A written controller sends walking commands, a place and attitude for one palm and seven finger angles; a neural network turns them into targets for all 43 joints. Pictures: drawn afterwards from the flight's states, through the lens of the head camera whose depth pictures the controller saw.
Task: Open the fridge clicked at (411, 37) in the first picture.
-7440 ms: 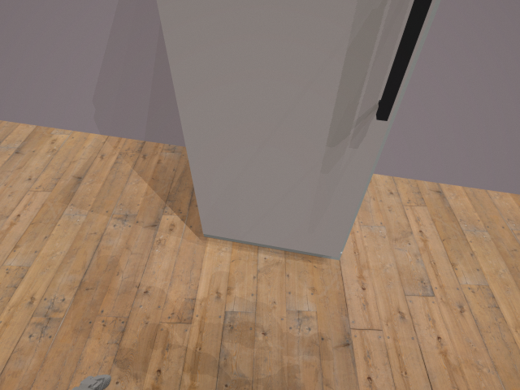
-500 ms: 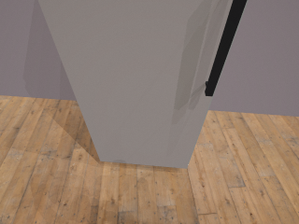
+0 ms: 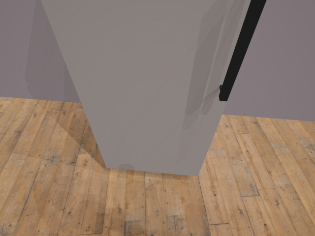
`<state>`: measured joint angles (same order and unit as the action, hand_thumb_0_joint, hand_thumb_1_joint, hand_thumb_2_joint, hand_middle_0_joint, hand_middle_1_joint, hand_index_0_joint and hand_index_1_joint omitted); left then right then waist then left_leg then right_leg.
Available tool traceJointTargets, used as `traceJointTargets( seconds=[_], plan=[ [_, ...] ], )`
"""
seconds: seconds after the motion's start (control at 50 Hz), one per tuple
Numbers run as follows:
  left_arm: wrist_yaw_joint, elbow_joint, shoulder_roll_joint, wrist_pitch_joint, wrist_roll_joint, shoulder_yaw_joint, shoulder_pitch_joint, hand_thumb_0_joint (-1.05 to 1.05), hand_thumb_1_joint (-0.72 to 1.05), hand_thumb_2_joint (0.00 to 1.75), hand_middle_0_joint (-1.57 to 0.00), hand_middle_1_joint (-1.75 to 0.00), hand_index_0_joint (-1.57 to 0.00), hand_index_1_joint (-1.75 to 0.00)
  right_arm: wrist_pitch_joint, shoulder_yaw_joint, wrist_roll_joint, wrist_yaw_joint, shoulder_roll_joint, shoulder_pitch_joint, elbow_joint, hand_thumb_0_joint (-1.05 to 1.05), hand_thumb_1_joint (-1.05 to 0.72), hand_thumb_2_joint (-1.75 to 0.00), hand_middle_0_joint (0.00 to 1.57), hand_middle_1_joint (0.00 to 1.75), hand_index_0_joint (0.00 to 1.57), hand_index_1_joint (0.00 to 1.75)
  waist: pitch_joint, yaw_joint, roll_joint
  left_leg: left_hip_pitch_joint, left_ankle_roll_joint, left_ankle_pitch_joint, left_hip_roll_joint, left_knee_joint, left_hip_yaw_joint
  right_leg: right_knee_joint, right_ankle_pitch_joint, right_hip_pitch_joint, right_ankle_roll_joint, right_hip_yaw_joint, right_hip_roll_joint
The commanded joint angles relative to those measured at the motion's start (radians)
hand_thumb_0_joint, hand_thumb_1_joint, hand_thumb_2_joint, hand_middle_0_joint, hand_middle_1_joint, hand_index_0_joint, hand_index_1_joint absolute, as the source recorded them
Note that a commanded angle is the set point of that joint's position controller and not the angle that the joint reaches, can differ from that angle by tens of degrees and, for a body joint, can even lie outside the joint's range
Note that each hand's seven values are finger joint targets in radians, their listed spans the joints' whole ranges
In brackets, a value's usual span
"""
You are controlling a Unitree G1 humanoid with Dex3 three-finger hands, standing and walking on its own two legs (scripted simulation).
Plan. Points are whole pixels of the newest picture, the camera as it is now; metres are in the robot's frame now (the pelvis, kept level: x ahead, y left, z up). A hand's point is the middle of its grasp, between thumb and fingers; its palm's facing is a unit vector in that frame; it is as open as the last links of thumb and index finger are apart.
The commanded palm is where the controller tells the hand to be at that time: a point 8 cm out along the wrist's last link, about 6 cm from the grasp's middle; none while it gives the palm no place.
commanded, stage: look again from close up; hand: right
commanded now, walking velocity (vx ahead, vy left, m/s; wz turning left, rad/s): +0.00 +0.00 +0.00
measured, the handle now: (240, 40) +0.57 -0.19 +0.23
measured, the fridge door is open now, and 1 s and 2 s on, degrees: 0 0 0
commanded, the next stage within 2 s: shuffle to correct the standing spot in 0.48 s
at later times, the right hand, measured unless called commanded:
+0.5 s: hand out of the picture +0.02 -0.17 -0.17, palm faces +0.01 +0.98 -0.21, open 7.4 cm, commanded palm none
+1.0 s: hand out of the picture +0.01 -0.17 -0.20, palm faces +0.09 +0.99 -0.13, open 7.4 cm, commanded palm none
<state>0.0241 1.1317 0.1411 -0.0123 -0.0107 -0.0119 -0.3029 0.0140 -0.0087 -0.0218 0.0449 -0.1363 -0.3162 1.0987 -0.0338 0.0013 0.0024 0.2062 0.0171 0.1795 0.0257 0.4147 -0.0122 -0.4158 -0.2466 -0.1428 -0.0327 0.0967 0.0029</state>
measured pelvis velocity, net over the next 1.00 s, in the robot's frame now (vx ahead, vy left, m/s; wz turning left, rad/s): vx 0.07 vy -0.02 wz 0.00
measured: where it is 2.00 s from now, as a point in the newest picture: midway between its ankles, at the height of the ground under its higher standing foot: outside the picture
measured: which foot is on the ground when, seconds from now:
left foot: down 0.00-1.00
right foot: down 0.00-1.00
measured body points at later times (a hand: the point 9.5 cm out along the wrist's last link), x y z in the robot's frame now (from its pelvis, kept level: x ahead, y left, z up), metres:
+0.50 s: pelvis +0.01 +0.00 +0.00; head +0.02 +0.00 +0.45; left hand +0.01 +0.24 -0.16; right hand +0.02 -0.23 -0.16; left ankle +0.03 +0.13 -0.74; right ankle -0.01 -0.09 -0.74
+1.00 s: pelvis +0.07 -0.02 -0.01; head +0.08 -0.04 +0.43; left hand +0.03 +0.21 -0.16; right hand +0.01 -0.22 -0.18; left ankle +0.03 +0.13 -0.74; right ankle -0.01 -0.09 -0.74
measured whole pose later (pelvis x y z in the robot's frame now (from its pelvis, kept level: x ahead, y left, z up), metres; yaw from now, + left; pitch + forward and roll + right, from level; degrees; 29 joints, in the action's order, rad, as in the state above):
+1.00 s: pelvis +0.07 -0.02 -0.01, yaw +0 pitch +0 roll +2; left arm 0.02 1.13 0.14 -0.02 -0.02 -0.01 -0.38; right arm 0.02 0.03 -0.02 0.02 -0.13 -0.41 1.11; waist 0.00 -0.02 0.02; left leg 0.19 0.02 0.36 0.02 0.54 -0.02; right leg -0.58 -0.44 -0.14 -0.04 0.09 -0.01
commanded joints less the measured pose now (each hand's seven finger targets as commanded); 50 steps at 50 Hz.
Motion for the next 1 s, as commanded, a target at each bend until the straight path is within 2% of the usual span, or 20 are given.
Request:
traceJointTargets(
  seconds=[0.0, 0.06, 0.12, 0.18, 0.22, 0.36, 0.54, 0.56, 0.58, 0.6, 0.64, 0.68, 0.72, 0.78, 0.84, 0.9, 0.92, 0.94, 0.96, 0.98],
  plan=[
    [0.003, -0.018, 0.113, -0.011, 0.004, -0.014, -0.055, 0.00, 0.90, 0.90, -0.20, -0.30, -0.20, -0.30, 0.011, 0.022, 0.003, 0.004, -0.101, -0.059, -0.031, 0.00, -0.90, -0.90, 0.20, 0.30, 0.20, 0.30, -0.052, 0.004, -0.005, -0.003, -0.030, -0.066, 0.081, -0.061, 0.072, 0.121, 0.040, -0.062, 0.011, -0.124, -0.126],
    [0.003, -0.021, 0.121, -0.013, 0.005, -0.016, -0.050, 0.00, 0.90, 0.90, -0.20, -0.30, -0.20, -0.30, 0.014, 0.023, 0.003, 0.004, -0.110, -0.057, -0.030, 0.00, -0.90, -0.90, 0.20, 0.30, 0.20, 0.30, -0.039, 0.004, 0.010, -0.012, -0.033, -0.093, 0.085, -0.062, 0.072, 0.111, 0.077, -0.043, 0.008, -0.122, -0.126],
    [0.003, -0.019, 0.123, -0.011, 0.005, -0.014, -0.046, 0.00, 0.90, 0.90, -0.20, -0.30, -0.20, -0.30, 0.014, 0.023, 0.004, 0.003, -0.113, -0.047, -0.031, 0.00, -0.90, -0.90, 0.20, 0.30, 0.20, 0.30, -0.059, 0.005, 0.015, -0.002, -0.033, -0.069, 0.085, -0.070, 0.076, 0.119, 0.052, -0.052, 0.010, -0.120, -0.126],
    [0.003, -0.018, 0.127, -0.011, 0.003, -0.015, -0.037, 0.00, 0.90, 0.90, -0.20, -0.30, -0.20, -0.30, 0.014, 0.024, 0.004, 0.003, -0.118, -0.042, -0.030, 0.00, -0.90, -0.90, 0.20, 0.30, 0.20, 0.30, -0.055, 0.005, -0.011, -0.005, -0.034, -0.072, 0.084, -0.073, 0.076, 0.122, 0.058, -0.045, 0.012, -0.122, -0.126],
    [0.003, -0.018, 0.131, -0.010, 0.003, -0.014, -0.033, 0.00, 0.90, 0.90, -0.20, -0.30, -0.20, -0.30, 0.014, 0.023, 0.004, 0.001, -0.124, -0.038, -0.031, 0.00, -0.90, -0.90, 0.20, 0.30, 0.20, 0.30, -0.061, 0.004, 0.002, -0.002, -0.033, -0.055, 0.083, -0.077, 0.079, 0.126, 0.036, -0.052, 0.012, -0.122, -0.126],
    [0.003, -0.023, 0.151, -0.015, 0.003, -0.016, -0.015, 0.00, 0.90, 0.90, -0.20, -0.30, -0.20, -0.30, 0.017, 0.027, 0.004, 0.000, -0.145, -0.021, -0.033, 0.00, -0.90, -0.90, 0.20, 0.30, 0.20, 0.30, -0.037, 0.004, -0.006, -0.024, -0.036, -0.102, 0.088, -0.076, 0.076, 0.122, 0.094, -0.027, 0.011, -0.122, -0.129],
    [0.001, -0.024, 0.179, -0.015, 0.003, -0.017, 0.009, 0.00, 0.90, 0.90, -0.20, -0.30, -0.20, -0.30, 0.020, 0.028, 0.004, -0.003, -0.173, 0.006, -0.035, 0.00, -0.90, -0.90, 0.20, 0.30, 0.20, 0.30, -0.023, 0.005, 0.008, -0.040, -0.039, -0.116, 0.090, -0.087, 0.081, 0.125, 0.112, -0.012, 0.012, -0.126, -0.130],
    [0.002, -0.025, 0.183, -0.015, 0.002, -0.016, 0.014, 0.00, 0.90, 0.90, -0.20, -0.30, -0.20, -0.30, 0.019, 0.029, 0.004, -0.004, -0.175, 0.012, -0.034, 0.00, -0.90, -0.90, 0.20, 0.30, 0.20, 0.30, -0.037, 0.005, -0.002, -0.036, -0.037, -0.104, 0.091, -0.090, 0.079, 0.131, 0.099, -0.020, 0.014, -0.124, -0.130],
    [0.001, -0.016, 0.159, -0.012, 0.000, -0.009, 0.005, 0.00, 0.90, 0.90, -0.20, -0.30, -0.20, -0.30, 0.017, 0.024, 0.006, -0.004, -0.150, -0.001, -0.026, 0.00, -0.90, -0.90, 0.20, 0.30, 0.20, 0.30, -0.033, 0.004, 0.003, -0.037, -0.034, -0.062, 0.092, -0.097, 0.078, 0.135, 0.058, -0.019, 0.017, -0.121, -0.128],
    [-0.001, -0.010, 0.134, -0.007, -0.002, -0.003, -0.014, 0.00, 0.90, 0.90, -0.20, -0.30, -0.20, -0.30, 0.012, 0.018, 0.006, -0.004, -0.129, -0.013, -0.020, 0.00, -0.90, -0.90, 0.20, 0.30, 0.20, 0.30, -0.036, 0.005, -0.004, -0.033, -0.032, 0.001, 0.089, -0.097, 0.079, 0.135, -0.004, -0.027, 0.020, -0.114, -0.122],
    [-0.005, -0.005, 0.130, 0.001, -0.006, -0.003, -0.039, 0.00, 0.90, 0.90, -0.20, -0.30, -0.20, -0.30, 0.004, 0.020, 0.001, -0.006, -0.126, -0.032, -0.018, 0.00, -0.90, -0.90, 0.20, 0.30, 0.20, 0.30, -0.038, 0.003, 0.003, -0.005, -0.037, 0.131, 0.083, -0.084, 0.083, 0.126, -0.121, -0.030, 0.014, -0.112, -0.116],
    [-0.007, -0.010, 0.132, 0.007, -0.009, -0.008, -0.041, 0.00, 0.90, 0.90, -0.20, -0.30, -0.20, -0.30, -0.002, 0.029, -0.004, -0.012, -0.134, -0.034, -0.024, 0.00, -0.90, -0.90, 0.20, 0.30, 0.20, 0.30, -0.094, -0.002, 0.016, 0.039, -0.041, 0.255, 0.080, -0.089, 0.098, 0.126, -0.235, -0.077, 0.005, -0.116, -0.113],
    [-0.008, -0.019, 0.132, 0.009, -0.011, -0.008, -0.040, 0.00, 0.90, 0.90, -0.20, -0.30, -0.20, -0.30, -0.004, 0.036, -0.005, -0.017, -0.138, -0.050, -0.029, 0.00, -0.90, -0.90, 0.20, 0.30, 0.20, 0.30, -0.138, -0.008, 0.041, 0.071, -0.053, 0.326, 0.086, -0.104, 0.130, 0.098, -0.269, -0.117, 0.001, -0.109, -0.102],
    [-0.008, -0.028, 0.117, 0.005, -0.009, -0.007, -0.063, 0.00, 0.90, 0.90, -0.20, -0.30, -0.20, -0.30, -0.001, 0.044, -0.003, -0.020, -0.141, -0.080, -0.034, 0.00, -0.90, -0.90, 0.20, 0.30, 0.20, 0.30, -0.147, -0.011, 0.058, 0.067, -0.076, 0.345, 0.105, -0.109, 0.169, 0.028, -0.224, -0.139, -0.001, -0.081, -0.083],
    [-0.005, -0.041, 0.100, -0.006, -0.006, -0.005, -0.078, 0.00, 0.90, 0.90, -0.20, -0.30, -0.20, -0.30, 0.008, 0.058, 0.001, -0.020, -0.155, -0.136, -0.027, 0.00, -0.90, -0.90, 0.20, 0.30, 0.20, 0.30, -0.102, -0.022, 0.100, -0.034, -0.123, 0.279, 0.151, -0.113, 0.225, -0.093, -0.138, -0.188, 0.006, -0.035, -0.054],
    [-0.002, -0.052, 0.082, -0.019, -0.004, -0.007, -0.085, 0.00, 0.90, 0.90, -0.20, -0.30, -0.20, -0.30, 0.015, 0.075, 0.004, -0.016, -0.157, -0.176, -0.018, 0.00, -0.90, -0.90, 0.20, 0.30, 0.20, 0.30, -0.059, -0.020, 0.118, -0.093, -0.168, 0.126, 0.202, -0.082, 0.258, -0.163, -0.113, -0.204, 0.015, -0.008, -0.045],
    [-0.001, -0.047, 0.078, -0.022, -0.002, -0.007, -0.103, 0.00, 0.90, 0.90, -0.20, -0.30, -0.20, -0.30, 0.015, 0.077, 0.003, -0.015, -0.154, -0.167, -0.021, 0.00, -0.90, -0.90, 0.20, 0.30, 0.20, 0.30, -0.067, -0.010, 0.111, -0.071, -0.168, 0.089, 0.197, -0.056, 0.234, -0.141, -0.107, -0.178, 0.014, -0.008, -0.051],
    [0.000, -0.038, 0.080, -0.026, -0.001, -0.009, -0.139, 0.00, 0.90, 0.90, -0.20, -0.30, -0.20, -0.30, 0.014, 0.077, 0.002, -0.015, -0.141, -0.150, -0.025, 0.00, -0.90, -0.90, 0.20, 0.30, 0.20, 0.30, -0.065, 0.007, 0.083, -0.040, -0.157, 0.035, 0.164, -0.002, 0.185, -0.105, -0.065, -0.120, 0.007, -0.017, -0.056],
    [0.004, -0.016, 0.090, -0.033, 0.000, -0.010, -0.202, 0.00, 0.90, 0.90, -0.20, -0.30, -0.20, -0.30, 0.012, 0.071, 0.001, -0.017, -0.114, -0.118, -0.035, 0.00, -0.90, -0.90, 0.20, 0.30, 0.20, 0.30, -0.060, 0.038, -0.010, 0.039, -0.126, -0.018, 0.106, 0.119, 0.093, -0.027, 0.054, -0.004, -0.009, -0.063, -0.094],
    [0.011, 0.027, 0.138, -0.041, -0.008, -0.023, -0.311, 0.00, 0.90, 0.90, -0.20, -0.30, -0.20, -0.30, 0.011, 0.059, 0.000, -0.019, -0.067, -0.072, -0.057, 0.00, -0.90, -0.90, 0.20, 0.30, 0.20, 0.30, -0.046, 0.082, -0.197, 0.229, -0.073, 0.013, 0.003, 0.367, -0.045, 0.039, 0.309, 0.187, -0.058, -0.225, -0.211]
  ],
)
